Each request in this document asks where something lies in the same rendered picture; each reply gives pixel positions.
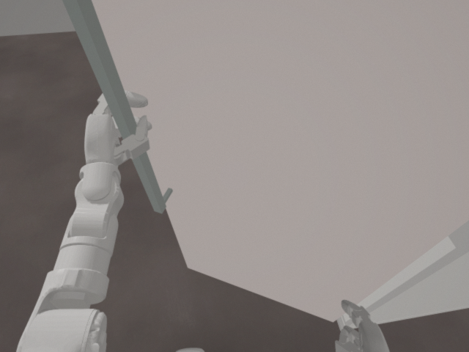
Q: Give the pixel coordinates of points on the fridge door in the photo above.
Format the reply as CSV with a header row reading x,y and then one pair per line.
x,y
315,148

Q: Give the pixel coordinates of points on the handle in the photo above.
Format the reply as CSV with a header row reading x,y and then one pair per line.
x,y
87,26

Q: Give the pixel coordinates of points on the robot left forearm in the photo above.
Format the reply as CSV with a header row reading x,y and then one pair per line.
x,y
79,277

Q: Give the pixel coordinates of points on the robot left hand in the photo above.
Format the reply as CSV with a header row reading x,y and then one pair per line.
x,y
102,134

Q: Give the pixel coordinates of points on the robot right hand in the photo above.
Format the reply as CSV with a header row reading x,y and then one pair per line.
x,y
369,337

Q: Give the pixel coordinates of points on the robot left upper arm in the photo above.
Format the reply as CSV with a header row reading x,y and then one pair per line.
x,y
67,330

